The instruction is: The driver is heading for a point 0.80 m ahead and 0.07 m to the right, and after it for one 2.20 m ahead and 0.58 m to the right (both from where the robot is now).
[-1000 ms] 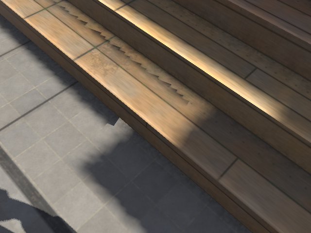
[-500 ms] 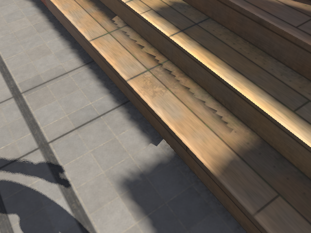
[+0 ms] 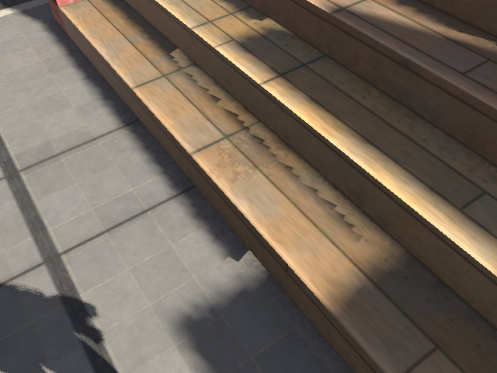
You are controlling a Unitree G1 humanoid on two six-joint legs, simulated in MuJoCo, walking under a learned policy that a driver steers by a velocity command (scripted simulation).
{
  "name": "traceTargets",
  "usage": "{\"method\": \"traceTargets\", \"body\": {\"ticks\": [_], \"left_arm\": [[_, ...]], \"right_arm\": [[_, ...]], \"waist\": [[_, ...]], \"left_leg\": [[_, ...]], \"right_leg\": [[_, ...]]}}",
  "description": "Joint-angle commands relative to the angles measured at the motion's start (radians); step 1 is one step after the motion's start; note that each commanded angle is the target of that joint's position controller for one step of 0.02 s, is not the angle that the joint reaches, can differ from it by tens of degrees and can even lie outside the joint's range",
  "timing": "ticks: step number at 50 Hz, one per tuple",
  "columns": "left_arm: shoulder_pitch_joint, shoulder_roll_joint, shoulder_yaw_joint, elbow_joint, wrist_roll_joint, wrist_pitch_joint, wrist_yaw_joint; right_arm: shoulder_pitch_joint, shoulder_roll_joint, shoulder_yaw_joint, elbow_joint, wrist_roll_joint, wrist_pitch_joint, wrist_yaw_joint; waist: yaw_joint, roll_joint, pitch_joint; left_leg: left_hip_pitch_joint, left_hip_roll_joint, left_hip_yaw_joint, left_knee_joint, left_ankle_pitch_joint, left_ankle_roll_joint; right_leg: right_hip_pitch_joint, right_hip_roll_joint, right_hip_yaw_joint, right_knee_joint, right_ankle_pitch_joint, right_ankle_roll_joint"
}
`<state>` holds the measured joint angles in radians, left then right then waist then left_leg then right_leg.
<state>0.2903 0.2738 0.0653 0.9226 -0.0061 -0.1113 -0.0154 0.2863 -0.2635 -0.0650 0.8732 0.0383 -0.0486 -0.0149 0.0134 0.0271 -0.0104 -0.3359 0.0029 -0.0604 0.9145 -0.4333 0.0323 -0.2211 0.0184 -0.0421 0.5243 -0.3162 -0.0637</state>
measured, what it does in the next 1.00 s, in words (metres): walks ahead: left foot, then right foot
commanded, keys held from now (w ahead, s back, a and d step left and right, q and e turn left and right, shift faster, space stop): w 0.52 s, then w+e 0.48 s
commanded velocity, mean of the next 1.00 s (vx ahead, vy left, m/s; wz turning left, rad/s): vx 0.47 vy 0.00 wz -0.16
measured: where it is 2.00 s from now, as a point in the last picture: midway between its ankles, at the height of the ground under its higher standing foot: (313, 244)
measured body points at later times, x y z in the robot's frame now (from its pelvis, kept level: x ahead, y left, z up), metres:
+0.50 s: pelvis +0.22 +0.06 +0.00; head +0.25 +0.08 +0.45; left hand +0.24 +0.31 -0.15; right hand +0.32 -0.20 -0.12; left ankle +0.27 +0.12 -0.74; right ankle +0.13 -0.08 -0.65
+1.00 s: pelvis +0.50 +0.02 -0.03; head +0.51 +0.00 +0.42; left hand +0.66 +0.23 -0.15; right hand +0.43 -0.21 -0.18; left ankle +0.30 +0.14 -0.65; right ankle +0.55 -0.03 -0.74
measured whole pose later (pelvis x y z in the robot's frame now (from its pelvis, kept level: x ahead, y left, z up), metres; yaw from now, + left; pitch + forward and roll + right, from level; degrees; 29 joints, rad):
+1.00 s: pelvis +0.50 +0.02 -0.03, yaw -13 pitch -1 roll +1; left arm 0.16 0.18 0.04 0.89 0.03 -0.05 0.00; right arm 0.40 -0.18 -0.01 1.02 -0.01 -0.07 -0.01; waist 0.02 0.02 0.04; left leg -0.07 0.02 0.16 1.03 -0.35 0.03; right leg -0.41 0.07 -0.11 0.68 -0.26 -0.16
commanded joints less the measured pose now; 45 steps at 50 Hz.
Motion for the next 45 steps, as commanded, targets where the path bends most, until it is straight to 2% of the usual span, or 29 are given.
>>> {"method": "traceTargets", "body": {"ticks": [1, 2, 3, 4, 7, 9, 13, 15, 16, 17, 18, 19, 20, 21, 22, 23, 24, 25, 27, 29, 32, 33, 35, 36, 39, 41, 43, 44, 45], "left_arm": [[0.051, 0.133, 0.017, -0.043, 0.005, -0.013, 0.0], [0.039, 0.125, 0.011, -0.047, 0.004, -0.01, 0.001], [0.081, 0.096, 0.006, -0.015, 0.042, 0.007, 0.002], [0.104, 0.099, 0.007, -0.003, 0.041, 0.011, 0.001], [0.142, 0.081, 0.002, 0.024, 0.026, 0.013, -0.002], [0.156, 0.091, 0.004, 0.03, 0.025, 0.013, 0.0], [0.17, 0.11, 0.008, 0.047, 0.025, 0.015, 0.01], [0.151, 0.116, 0.009, 0.05, 0.026, 0.018, 0.013], [0.138, 0.122, 0.011, 0.052, 0.027, 0.021, 0.013], [0.133, 0.117, 0.009, 0.054, 0.026, 0.027, 0.013], [0.135, 0.09, -0.001, 0.041, 0.025, 0.03, 0.013], [0.229, -0.024, -0.027, 0.005, -0.002, 0.031, 0.008], [0.221, 0.056, -0.004, 0.022, 0.018, 0.03, 0.011], [0.128, 0.084, 0.007, 0.003, 0.024, 0.033, 0.009], [0.081, 0.07, 0.003, -0.004, 0.022, 0.027, -0.001], [0.074, 0.041, -0.001, 0.001, 0.022, 0.03, -0.005], [0.092, 0.026, -0.004, 0.01, 0.036, 0.042, -0.007], [0.107, 0.01, -0.008, 0.022, 0.043, 0.055, -0.012], [0.089, 0.005, -0.007, 0.02, 0.041, 0.067, -0.018], [0.014, 0.007, -0.007, 0.002, 0.038, 0.076, -0.023], [-0.098, 0.005, -0.01, -0.03, 0.033, 0.078, -0.026], [-0.089, -0.015, -0.015, -0.024, 0.034, 0.08, -0.021], [-0.143, -0.018, -0.021, -0.04, 0.035, 0.078, -0.019], [-0.149, -0.032, -0.027, -0.039, 0.036, 0.084, -0.013], [-0.222, -0.03, -0.026, -0.069, 0.049, 0.081, 0.005], [-0.27, -0.038, -0.029, -0.091, 0.044, 0.074, 0.011], [-0.268, -0.049, -0.035, -0.099, 0.028, 0.073, 0.014], [-0.207, -0.067, -0.043, -0.089, 0.023, 0.078, 0.014], [-0.138, -0.046, -0.038, -0.073, 0.024, 0.078, 0.01]], "right_arm": [[-0.14, -0.105, -0.019, -0.12, -0.006, -0.054, 0.009], [-0.148, -0.103, -0.022, -0.117, -0.019, -0.053, 0.012], [-0.128, -0.053, -0.001, -0.096, -0.138, -0.019, 0.051], [-0.112, -0.023, 0.002, -0.1, -0.134, -0.001, 0.068], [-0.199, -0.025, 0.014, -0.133, -0.09, 0.017, 0.075], [-0.283, -0.025, 0.023, -0.158, -0.08, 0.017, 0.073], [-0.332, -0.049, 0.02, -0.177, -0.074, 0.017, 0.064], [-0.291, -0.061, 0.013, -0.166, -0.076, 0.011, 0.055], [-0.221, -0.073, 0.005, -0.143, -0.078, 0.005, 0.048], [-0.082, -0.081, -0.005, -0.092, -0.085, -0.004, 0.039], [0.093, -0.128, -0.021, -0.043, -0.103, -0.018, 0.027], [0.197, -0.25, -0.048, -0.034, -0.121, -0.023, 0.02], [0.165, -0.235, -0.048, -0.027, -0.078, -0.011, 0.025], [0.052, -0.18, -0.032, -0.04, -0.065, -0.008, 0.027], [-0.023, -0.109, -0.014, -0.051, -0.063, -0.015, 0.032], [-0.051, -0.078, -0.004, -0.047, -0.063, -0.023, 0.032], [-0.055, -0.056, 0.004, -0.033, -0.059, -0.031, 0.029], [-0.041, -0.049, 0.007, -0.021, -0.061, -0.04, 0.028], [0.005, -0.061, 0.006, 0.006, -0.057, -0.057, 0.026], [0.042, -0.07, 0.005, 0.027, -0.057, -0.062, 0.023], [0.098, -0.061, 0.011, 0.055, -0.059, -0.061, 0.016], [0.12, -0.046, 0.017, 0.069, -0.06, -0.06, 0.011], [0.132, -0.039, 0.023, 0.08, -0.059, -0.059, 0.005], [0.154, -0.034, 0.025, 0.089, -0.064, -0.058, 0.0], [0.256, -0.037, 0.026, 0.133, -0.074, -0.051, -0.013], [0.284, -0.041, 0.026, 0.154, -0.086, -0.048, -0.019], [0.236, -0.027, 0.034, 0.148, -0.093, -0.049, -0.021], [0.162, -0.021, 0.042, 0.124, -0.092, -0.048, -0.021], [0.105, -0.035, 0.043, 0.101, -0.081, -0.048, -0.023]], "waist": [[0.032, -0.119, 0.116], [0.023, -0.101, 0.109], [0.014, -0.039, 0.101], [0.003, -0.095, 0.092], [0.015, -0.134, 0.089], [0.037, -0.141, 0.094], [0.033, -0.143, 0.113], [0.005, -0.138, 0.1], [-0.03, -0.127, 0.064], [-0.09, -0.089, -0.012], [-0.151, -0.028, -0.121], [-0.126, 0.22, -0.252], [-0.115, 0.194, -0.251], [-0.07, 0.105, -0.081], [-0.046, 0.04, 0.001], [-0.016, 0.039, 0.035], [0.008, 0.056, 0.049], [0.016, 0.058, 0.04], [0.023, 0.04, 0.035], [0.009, 0.035, 0.062], [-0.02, 0.025, 0.098], [-0.016, 0.036, 0.082], [-0.027, 0.024, 0.104], [-0.032, 0.051, 0.094], [-0.058, 0.012, 0.12], [-0.064, 0.004, 0.142], [-0.03, 0.013, 0.141], [0.022, 0.036, 0.105], [0.062, 0.034, 0.066]], "left_leg": [[-0.543, 0.099, -0.032, 0.191, 0.115, 0.044], [-0.51, 0.118, -0.028, 0.145, 0.176, 0.039], [-0.385, 0.086, 0.054, 0.139, 0.225, 0.019], [-0.358, 0.074, 0.085, 0.123, 0.242, 0.005], [-0.338, 0.074, 0.122, -0.009, 0.303, -0.027], [-0.301, 0.067, 0.13, -0.141, 0.352, -0.027], [-0.22, 0.051, 0.129, -0.293, 0.342, 0.013], [-0.133, 0.028, 0.139, -0.335, 0.292, 0.047], [-0.036, -0.001, 0.151, -0.366, 0.267, 0.064], [0.131, -0.037, 0.172, -0.428, 0.272, 0.086], [0.376, 0.059, 0.065, -0.447, 0.205, 0.121], [0.658, 0.371, -0.409, -0.539, 0.007, 0.218], [0.591, 0.41, -0.669, -0.708, -0.092, 0.243], [0.453, 0.366, -0.498, -0.707, -0.15, 0.211], [0.317, 0.316, -0.372, -0.731, -0.054, 0.192], [0.236, 0.266, -0.27, -0.756, 0.057, 0.161], [0.18, 0.228, -0.194, -0.773, 0.151, 0.143], [0.158, 0.211, -0.144, -0.778, 0.253, 0.143], [0.173, 0.202, -0.074, -0.786, 0.386, 0.153], [0.195, 0.199, -0.017, -0.811, 0.405, 0.146], [0.243, 0.197, 0.048, -0.823, 0.45, 0.129], [0.263, 0.194, 0.077, -0.809, 0.496, 0.129], [0.279, 0.193, 0.119, -0.8, 0.552, 0.123], [0.309, 0.197, 0.133, -0.78, 0.591, 0.13], [0.525, 0.264, 0.113, -0.73, 0.741, 0.165], [0.627, 0.273, 0.135, -0.7, 0.822, 0.16], [0.593, 0.239, 0.212, -0.65, 1.023, 0.132], [0.497, 0.217, 0.276, -0.586, 1.276, 0.108], [0.394, 0.219, 0.287, -0.503, 1.439, 0.098]], "right_leg": [[0.284, -0.338, 0.518, -0.386, -0.197, -0.163], [0.267, -0.309, 0.437, -0.392, -0.07, -0.137], [0.173, -0.232, 0.31, -0.41, 0.091, -0.107], [0.165, -0.204, 0.239, -0.401, 0.227, -0.106], [0.161, -0.184, 0.144, -0.392, 0.407, -0.108], [0.17, -0.191, 0.125, -0.4, 0.388, -0.106], [0.22, -0.249, 0.131, -0.382, 0.412, -0.102], [0.24, -0.264, 0.119, -0.316, 0.545, -0.09], [0.246, -0.254, 0.099, -0.218, 0.691, -0.079], [0.227, -0.213, 0.059, -0.035, 0.792, -0.063], [0.077, -0.16, 0.021, 0.216, 0.63, -0.044], [-0.264, -0.008, -0.043, 0.597, 0.081, 0.0], [-0.38, 0.041, 0.083, 0.729, -0.192, -0.021], [-0.432, -0.035, 0.102, 0.762, -0.105, -0.041], [-0.408, -0.075, 0.092, 0.711, -0.012, -0.042], [-0.36, -0.104, 0.085, 0.652, 0.028, -0.038], [-0.31, -0.12, 0.079, 0.612, 0.048, -0.024], [-0.273, -0.117, 0.064, 0.608, 0.06, -0.013], [-0.294, -0.115, 0.05, 0.592, 0.088, 0.003], [-0.367, -0.121, 0.054, 0.547, 0.147, 0.013], [-0.453, -0.105, 0.072, 0.444, 0.233, 0.027], [-0.442, -0.096, 0.052, 0.444, 0.241, 0.029], [-0.446, -0.094, 0.031, 0.37, 0.272, 0.029], [-0.445, -0.087, -0.01, 0.4, 0.242, 0.026], [-0.657, -0.092, -0.011, 0.54, 0.101, -0.011], [-0.752, -0.086, -0.02, 0.587, 0.034, -0.033], [-0.658, -0.055, -0.071, 0.531, 0.0, -0.058], [-0.47, -0.019, -0.111, 0.481, -0.006, -0.083], [-0.272, 0.014, -0.118, 0.371, 0.067, -0.099]]}}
